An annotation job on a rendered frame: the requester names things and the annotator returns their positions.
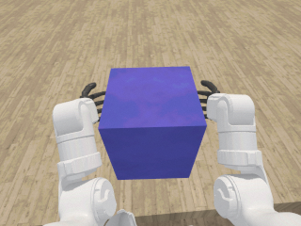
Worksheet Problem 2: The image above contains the right robot upper arm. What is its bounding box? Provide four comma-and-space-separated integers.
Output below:
214, 173, 301, 226

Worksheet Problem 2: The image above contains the left robot upper arm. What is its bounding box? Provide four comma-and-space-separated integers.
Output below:
42, 177, 117, 226

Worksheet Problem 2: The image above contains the carton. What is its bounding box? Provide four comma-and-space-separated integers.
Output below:
98, 66, 207, 180

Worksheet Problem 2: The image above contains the right robot hand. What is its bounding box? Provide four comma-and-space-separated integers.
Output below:
197, 80, 220, 120

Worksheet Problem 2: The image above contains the left robot forearm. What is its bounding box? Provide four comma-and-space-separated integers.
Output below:
52, 98, 103, 214

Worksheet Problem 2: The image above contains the robot left thigh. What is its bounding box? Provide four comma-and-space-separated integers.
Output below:
105, 211, 136, 226

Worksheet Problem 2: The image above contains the left robot hand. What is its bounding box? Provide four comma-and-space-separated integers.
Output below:
79, 82, 106, 124

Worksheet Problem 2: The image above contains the right robot forearm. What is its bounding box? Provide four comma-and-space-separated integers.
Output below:
206, 93, 274, 205

